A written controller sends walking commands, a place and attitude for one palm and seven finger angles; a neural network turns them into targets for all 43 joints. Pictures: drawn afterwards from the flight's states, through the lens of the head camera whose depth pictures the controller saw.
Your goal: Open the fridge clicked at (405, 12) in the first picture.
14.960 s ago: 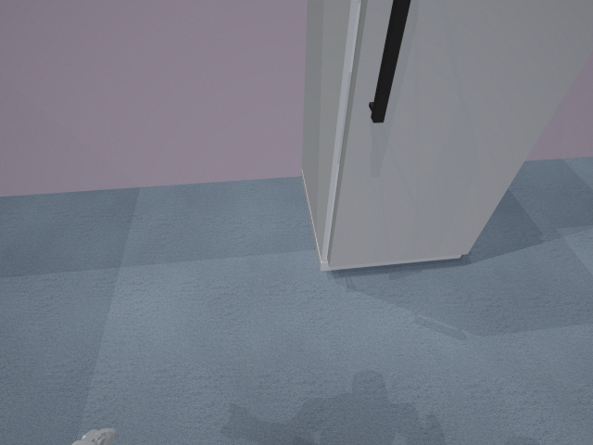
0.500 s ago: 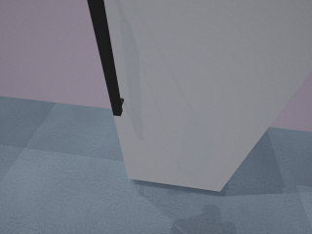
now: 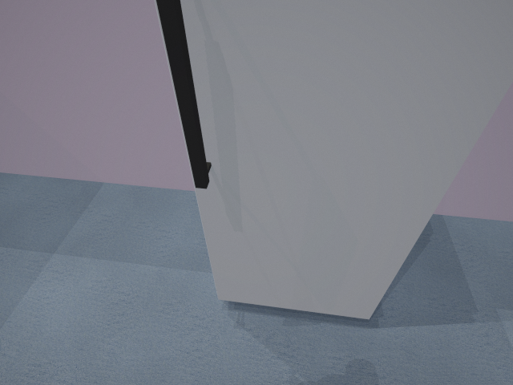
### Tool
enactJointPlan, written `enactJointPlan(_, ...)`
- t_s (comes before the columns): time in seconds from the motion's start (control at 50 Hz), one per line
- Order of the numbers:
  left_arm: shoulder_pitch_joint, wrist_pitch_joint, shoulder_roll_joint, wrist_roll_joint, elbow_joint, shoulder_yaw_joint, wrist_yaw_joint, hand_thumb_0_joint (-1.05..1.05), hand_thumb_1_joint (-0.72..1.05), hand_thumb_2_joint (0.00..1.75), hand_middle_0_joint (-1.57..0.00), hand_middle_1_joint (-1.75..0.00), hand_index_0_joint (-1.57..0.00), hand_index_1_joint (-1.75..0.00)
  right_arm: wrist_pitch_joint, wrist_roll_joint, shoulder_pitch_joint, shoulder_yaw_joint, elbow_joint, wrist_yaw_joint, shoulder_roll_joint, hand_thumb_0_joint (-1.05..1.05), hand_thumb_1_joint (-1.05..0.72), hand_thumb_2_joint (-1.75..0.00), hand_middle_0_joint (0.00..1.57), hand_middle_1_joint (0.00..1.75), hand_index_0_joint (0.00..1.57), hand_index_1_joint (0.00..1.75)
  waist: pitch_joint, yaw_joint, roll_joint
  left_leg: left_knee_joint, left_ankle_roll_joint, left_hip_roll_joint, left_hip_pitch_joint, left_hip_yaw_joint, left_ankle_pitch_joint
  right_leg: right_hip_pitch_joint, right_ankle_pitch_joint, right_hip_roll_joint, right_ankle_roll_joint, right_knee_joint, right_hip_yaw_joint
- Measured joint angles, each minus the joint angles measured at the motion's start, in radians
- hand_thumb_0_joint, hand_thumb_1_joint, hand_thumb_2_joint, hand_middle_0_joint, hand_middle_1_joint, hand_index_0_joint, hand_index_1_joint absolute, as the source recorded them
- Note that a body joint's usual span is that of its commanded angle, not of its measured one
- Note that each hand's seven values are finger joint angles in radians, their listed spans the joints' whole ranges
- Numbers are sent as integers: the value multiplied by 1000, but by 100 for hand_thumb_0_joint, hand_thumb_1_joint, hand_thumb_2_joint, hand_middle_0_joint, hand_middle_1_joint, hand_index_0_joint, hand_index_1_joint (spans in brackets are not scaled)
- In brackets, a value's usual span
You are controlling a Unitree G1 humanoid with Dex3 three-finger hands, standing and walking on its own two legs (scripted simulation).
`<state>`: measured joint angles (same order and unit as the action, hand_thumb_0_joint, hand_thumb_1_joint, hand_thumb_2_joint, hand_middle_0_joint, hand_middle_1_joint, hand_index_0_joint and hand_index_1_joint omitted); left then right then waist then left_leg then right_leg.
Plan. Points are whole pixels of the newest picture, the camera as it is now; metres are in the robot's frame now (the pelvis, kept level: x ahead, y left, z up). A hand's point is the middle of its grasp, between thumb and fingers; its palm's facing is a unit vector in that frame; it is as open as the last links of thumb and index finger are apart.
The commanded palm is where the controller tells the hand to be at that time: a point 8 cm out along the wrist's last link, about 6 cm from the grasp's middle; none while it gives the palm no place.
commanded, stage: look again from close up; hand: left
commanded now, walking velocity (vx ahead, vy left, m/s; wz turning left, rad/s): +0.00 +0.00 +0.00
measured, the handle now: (189, 84) +0.53 +0.15 +0.23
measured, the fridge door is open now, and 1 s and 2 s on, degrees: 0 0 0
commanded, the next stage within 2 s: shuffle to correct the standing spot in 1.28 s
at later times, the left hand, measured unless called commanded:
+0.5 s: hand out of the picture -0.01 +0.15 -0.17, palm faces +0.04 -0.98 -0.19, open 7.3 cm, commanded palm none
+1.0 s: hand out of the picture +0.01 +0.16 -0.17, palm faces +0.05 -0.98 -0.21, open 7.3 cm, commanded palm none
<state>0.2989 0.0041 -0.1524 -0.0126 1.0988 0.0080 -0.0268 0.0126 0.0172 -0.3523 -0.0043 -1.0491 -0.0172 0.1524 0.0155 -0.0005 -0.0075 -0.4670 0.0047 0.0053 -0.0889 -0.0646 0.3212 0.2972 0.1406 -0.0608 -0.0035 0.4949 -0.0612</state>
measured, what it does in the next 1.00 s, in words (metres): stands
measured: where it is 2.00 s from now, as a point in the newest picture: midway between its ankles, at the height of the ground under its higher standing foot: outside the picture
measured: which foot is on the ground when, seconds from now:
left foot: down 0.00-1.00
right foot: down 0.00-1.00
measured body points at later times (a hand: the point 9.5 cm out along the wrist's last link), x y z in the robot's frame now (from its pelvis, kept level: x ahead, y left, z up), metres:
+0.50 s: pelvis +0.00 -0.01 +0.00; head +0.00 -0.02 +0.45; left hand -0.01 +0.20 -0.16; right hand -0.05 -0.21 -0.16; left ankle -0.04 +0.11 -0.74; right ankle +0.08 -0.12 -0.74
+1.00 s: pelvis +0.00 -0.01 +0.00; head +0.00 -0.02 +0.45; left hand +0.01 +0.21 -0.15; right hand -0.02 -0.23 -0.16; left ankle -0.04 +0.11 -0.74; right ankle +0.08 -0.12 -0.74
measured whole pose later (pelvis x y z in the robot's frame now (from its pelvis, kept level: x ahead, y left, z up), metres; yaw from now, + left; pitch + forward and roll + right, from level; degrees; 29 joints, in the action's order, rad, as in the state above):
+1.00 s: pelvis +0.00 -0.01 +0.00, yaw +1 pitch -3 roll +1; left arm 0.27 0.01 -0.16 -0.01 1.10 -0.01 -0.03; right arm 0.02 0.02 -0.34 0.00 -1.11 -0.02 0.14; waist 0.05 0.00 0.00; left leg -0.44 -0.02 -0.02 -0.09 -0.04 0.30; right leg 0.28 0.12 -0.04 -0.02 0.45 -0.09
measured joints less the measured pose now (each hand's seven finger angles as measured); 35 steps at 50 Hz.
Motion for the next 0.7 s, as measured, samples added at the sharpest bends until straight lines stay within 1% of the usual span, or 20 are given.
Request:
enactJointPlan(0.32,7,6,28,3,24,-5,-3,1,91,90,-20,-30,-20,-29,0,-2,-44,-4,-63,-4,-30,1,-90,-90,19,30,20,30,28,6,7,0,-15,-14,-17,9,-8,10,-9,13,-15,-10,-12)
enactJointPlan(0.5,-4,8,20,2,23,-11,-6,1,92,90,-20,-30,-20,-29,4,-3,-30,-3,-65,-6,-39,1,-90,-90,19,30,20,30,29,4,9,2,-21,-21,-17,11,-9,9,-10,19,-21,-15,-15)
enactJointPlan(0.7,-17,9,7,2,11,-17,-5,1,92,90,-20,-30,-20,-29,6,-2,-4,0,-58,-6,-30,0,-90,-90,19,30,20,30,29,0,8,11,-23,-22,-12,18,-13,1,-12,19,-23,-23,-22)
